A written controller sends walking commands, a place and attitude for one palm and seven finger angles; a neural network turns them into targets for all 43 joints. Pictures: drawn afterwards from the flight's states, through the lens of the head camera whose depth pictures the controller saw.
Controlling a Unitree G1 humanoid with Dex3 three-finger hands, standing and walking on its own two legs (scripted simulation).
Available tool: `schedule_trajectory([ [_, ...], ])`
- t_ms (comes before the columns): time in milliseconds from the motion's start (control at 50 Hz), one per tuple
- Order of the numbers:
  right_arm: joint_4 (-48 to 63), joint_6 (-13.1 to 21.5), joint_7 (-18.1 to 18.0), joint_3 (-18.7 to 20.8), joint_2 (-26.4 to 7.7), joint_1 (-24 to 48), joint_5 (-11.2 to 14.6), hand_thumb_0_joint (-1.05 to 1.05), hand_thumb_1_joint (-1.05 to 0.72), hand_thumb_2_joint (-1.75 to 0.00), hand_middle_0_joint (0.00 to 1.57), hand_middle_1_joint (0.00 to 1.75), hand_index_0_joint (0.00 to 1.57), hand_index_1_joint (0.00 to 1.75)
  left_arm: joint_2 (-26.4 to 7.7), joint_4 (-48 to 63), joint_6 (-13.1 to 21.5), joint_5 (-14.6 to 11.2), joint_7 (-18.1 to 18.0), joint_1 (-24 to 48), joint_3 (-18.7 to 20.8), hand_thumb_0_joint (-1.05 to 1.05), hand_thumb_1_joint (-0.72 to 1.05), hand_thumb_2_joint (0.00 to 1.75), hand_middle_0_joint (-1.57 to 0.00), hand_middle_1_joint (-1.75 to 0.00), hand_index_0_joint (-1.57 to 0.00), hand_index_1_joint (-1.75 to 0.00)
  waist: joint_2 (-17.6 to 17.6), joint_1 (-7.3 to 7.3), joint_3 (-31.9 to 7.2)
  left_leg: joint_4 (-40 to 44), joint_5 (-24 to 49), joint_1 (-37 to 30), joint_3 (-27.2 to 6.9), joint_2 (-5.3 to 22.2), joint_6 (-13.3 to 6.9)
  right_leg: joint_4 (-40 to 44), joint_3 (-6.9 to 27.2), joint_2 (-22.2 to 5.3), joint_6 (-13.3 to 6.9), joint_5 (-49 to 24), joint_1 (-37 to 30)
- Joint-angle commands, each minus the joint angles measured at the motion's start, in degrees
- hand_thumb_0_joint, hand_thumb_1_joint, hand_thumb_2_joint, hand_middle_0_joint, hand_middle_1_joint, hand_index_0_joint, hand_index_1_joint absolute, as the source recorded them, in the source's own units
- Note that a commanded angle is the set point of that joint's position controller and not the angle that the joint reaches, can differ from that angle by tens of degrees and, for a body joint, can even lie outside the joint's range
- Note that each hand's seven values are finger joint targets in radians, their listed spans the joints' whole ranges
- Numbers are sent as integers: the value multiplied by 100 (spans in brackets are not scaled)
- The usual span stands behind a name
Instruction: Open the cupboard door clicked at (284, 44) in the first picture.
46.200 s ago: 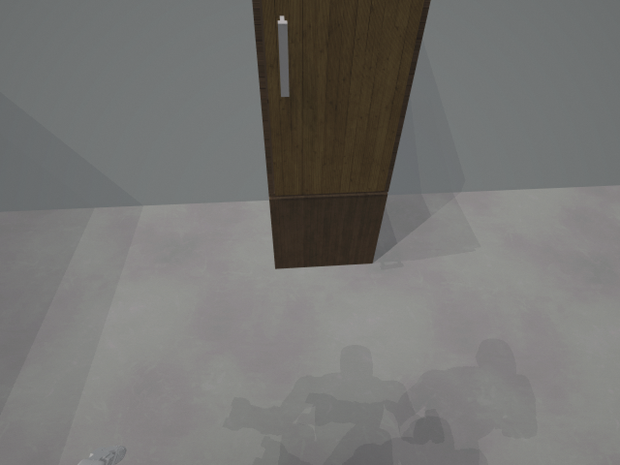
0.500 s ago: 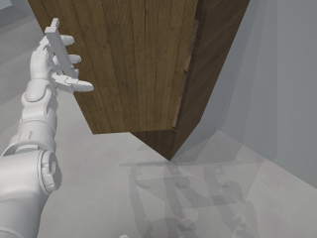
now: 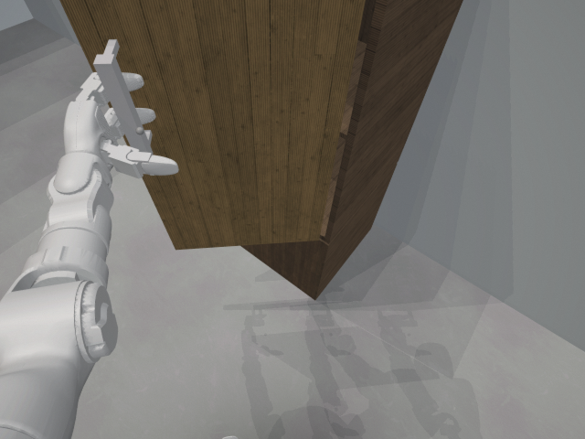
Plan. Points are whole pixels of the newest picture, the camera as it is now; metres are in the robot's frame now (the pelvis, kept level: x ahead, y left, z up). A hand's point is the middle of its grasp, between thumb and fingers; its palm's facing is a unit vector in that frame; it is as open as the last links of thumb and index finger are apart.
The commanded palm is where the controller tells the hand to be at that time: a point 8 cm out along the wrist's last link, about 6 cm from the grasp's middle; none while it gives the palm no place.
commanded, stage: slide the fingers in behind the handle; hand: left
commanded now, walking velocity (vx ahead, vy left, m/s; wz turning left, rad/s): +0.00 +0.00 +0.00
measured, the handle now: (130, 106) +0.56 +0.20 +0.13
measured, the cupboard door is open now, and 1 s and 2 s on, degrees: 43 43 85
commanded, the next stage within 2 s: close the thumb around the handle in 0.04 s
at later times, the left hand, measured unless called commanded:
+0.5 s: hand (141, 127) +0.51 +0.18 +0.14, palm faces +0.04 -1.00 +0.01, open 10.3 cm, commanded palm +0.48 +0.22 +0.13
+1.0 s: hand (141, 129) +0.50 +0.18 +0.14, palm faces +0.07 -1.00 +0.00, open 5.6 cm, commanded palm +0.47 +0.22 +0.13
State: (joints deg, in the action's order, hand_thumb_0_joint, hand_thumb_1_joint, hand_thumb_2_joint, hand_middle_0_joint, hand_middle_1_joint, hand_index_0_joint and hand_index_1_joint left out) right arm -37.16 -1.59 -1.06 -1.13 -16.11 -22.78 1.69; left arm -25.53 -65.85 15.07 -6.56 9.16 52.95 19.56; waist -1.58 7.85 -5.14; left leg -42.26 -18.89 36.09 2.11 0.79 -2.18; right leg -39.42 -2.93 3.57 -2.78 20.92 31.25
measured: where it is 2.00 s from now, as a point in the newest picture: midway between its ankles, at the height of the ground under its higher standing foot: outside the picture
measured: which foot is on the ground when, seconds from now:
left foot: down 0.00-1.00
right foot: down 0.00-1.00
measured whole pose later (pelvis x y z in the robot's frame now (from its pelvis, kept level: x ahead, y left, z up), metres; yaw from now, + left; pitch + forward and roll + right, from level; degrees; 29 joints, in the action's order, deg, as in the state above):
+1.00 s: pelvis +0.00 +0.01 +0.00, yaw +0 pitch +14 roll -2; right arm -38.6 -0.6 -0.6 -1.1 -15.8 -24.0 0.8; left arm -24.8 -68.0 15.8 -5.3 6.1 55.8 18.3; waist -1.6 8.3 -5.3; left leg -44.3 -19.5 38.5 1.9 0.4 -2.8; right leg -41.1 -3.1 3.1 -2.1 21.4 33.3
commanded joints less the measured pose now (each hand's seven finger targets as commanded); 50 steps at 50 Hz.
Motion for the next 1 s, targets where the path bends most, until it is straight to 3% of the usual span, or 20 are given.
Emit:
schedule_trajectory([
  [0,320,141,-83,313,-940,-719,-5,0,-90,-90,20,30,20,30,-1523,1030,365,-75,-35,2932,209,0,-50,30,-30,-120,-30,-120,-16,110,-1978,211,1487,-1540,-366,-88,-127,501,377,-86,238,-2113,-420],
  [80,323,154,-87,303,-956,-799,-34,0,-90,-90,20,30,20,30,-1760,1004,412,-20,-48,2925,376,0,-50,30,-30,-120,-30,-120,-139,66,-2140,175,1594,-1552,-388,-89,-116,444,369,-87,211,-2131,-460],
  [120,308,149,-85,297,-935,-783,-27,0,-90,-90,20,30,20,30,-1523,1078,454,26,-25,3120,88,0,-50,30,-30,-120,-30,-120,-365,153,-2123,187,1603,-1694,-438,-59,-78,420,324,-74,205,-1995,-226],
  [160,280,189,-61,322,-937,-807,-44,0,-90,-90,20,30,20,30,-1307,1149,506,13,-4,3214,-50,0,-39,35,-31,-121,-31,-121,-518,198,-2176,157,1622,-1968,-497,-23,-53,428,274,-35,186,-1799,49],
  [180,279,183,-63,334,-955,-850,-52,0,-90,-90,20,30,20,30,-1371,1158,550,-19,0,3120,46,0,-33,37,-31,-122,-31,-122,-511,136,-2269,130,1758,-2049,-538,-18,-48,393,245,-18,153,-1814,39],
  [220,222,189,-61,343,-962,-841,-49,0,-90,-90,20,30,20,30,-1145,1156,518,-87,29,3267,-128,0,-22,42,-32,-123,-32,-123,-481,246,-2236,146,1742,-2151,-570,19,-28,413,212,-5,173,-1732,209],
  [280,189,197,-58,363,-994,-932,-66,0,-90,-90,20,30,20,30,-1261,1026,457,-124,12,3091,69,0,-5,49,-33,-125,-33,-125,-436,143,-2302,122,1986,-2211,-619,26,-18,361,165,15,137,-1799,193],
  [320,192,197,-38,352,-977,-917,-75,0,-90,-90,20,30,20,30,-1162,1118,416,-106,-33,3193,-19,0,6,54,-34,-126,-34,-126,-470,168,-2305,146,2025,-2231,-630,40,3,352,142,11,158,-1797,259],
  [340,183,193,-37,360,-981,-931,-89,0,-90,-90,20,30,20,30,-1335,1102,424,-66,-79,3097,137,0,12,56,-34,-127,-34,-127,-507,80,-2300,133,2073,-2211,-639,47,18,333,138,12,144,-1788,247],
  [400,227,191,8,366,-962,-939,-119,0,-90,-90,20,30,20,30,-1266,1343,504,16,-205,3029,109,0,28,64,-36,-128,-36,-128,-580,37,-2430,84,2447,-2396,-690,76,56,240,105,33,134,-1880,318],
  [500,255,172,52,386,-947,-907,-121,0,-90,-90,20,30,20,30,-887,1258,466,55,-336,2903,-117,0,56,76,-38,-131,-38,-131,-434,81,-2221,105,2413,-2442,-732,118,95,235,54,49,136,-1707,493],
  [560,272,163,40,393,-972,-929,-120,0,-90,-90,20,30,20,30,-1213,1306,434,37,-376,2828,193,0,73,83,-39,-133,-39,-133,-268,-12,-2405,114,2421,-2329,-669,93,81,228,91,40,134,-1880,201],
  [620,260,163,51,369,-917,-874,-117,0,-90,-90,20,30,20,30,-861,1330,452,103,-376,3060,-156,0,90,90,-40,-135,-40,-135,-424,96,-2168,112,2306,-2346,-685,100,86,239,83,35,145,-1754,422],
  [660,232,179,56,387,-919,-870,-121,0,-90,-90,20,30,20,30,-755,1307,459,126,-381,3086,-246,0,90,90,-40,-135,-40,-135,-423,139,-2086,120,2176,-2396,-724,120,91,266,77,34,141,-1613,559],
  [740,212,192,13,367,-946,-870,-107,0,-90,-90,20,30,20,30,-958,1187,445,40,-387,3222,-71,0,90,90,-40,-135,-40,-135,-181,166,-2138,143,1919,-2199,-680,76,45,304,119,22,149,-1620,351],
  [780,209,221,12,370,-924,-877,-107,0,-90,-90,20,30,20,30,-847,1326,508,67,-371,3357,-202,0,90,90,-40,-135,-40,-135,-314,189,-2222,105,1967,-2286,-680,56,28,287,135,11,140,-1663,359],
  [820,195,221,5,357,-939,-862,-105,0,-90,-90,20,30,20,30,-1071,1162,496,90,-364,3135,-30,0,90,90,-40,-135,-40,-135,-351,103,-2270,107,1930,-2223,-662,53,41,287,149,4,138,-1669,308],
  [860,184,233,6,337,-922,-837,-96,0,-90,-90,20,30,20,30,-957,1132,477,95,-340,3340,-189,0,90,90,-40,-135,-40,-135,-392,188,-2123,120,1744,-2115,-640,33,25,321,159,1,147,-1582,351],
  [920,165,219,-38,327,-962,-871,-84,0,-90,-90,20,30,20,30,-1244,910,420,95,-311,3340,-23,0,90,90,-40,-135,-40,-135,-168,243,-1997,132,1549,-1805,-579,8,-35,375,223,-21,175,-1639,188],
  [980,288,230,-29,343,-929,-830,-79,0,-90,-90,20,30,20,30,-1096,1131,451,7,-213,2904,-24,0,90,90,-40,-135,-40,-135,-343,71,-2323,110,1762,-1967,-518,-28,-32,349,222,-25,150,-1836,-24],
])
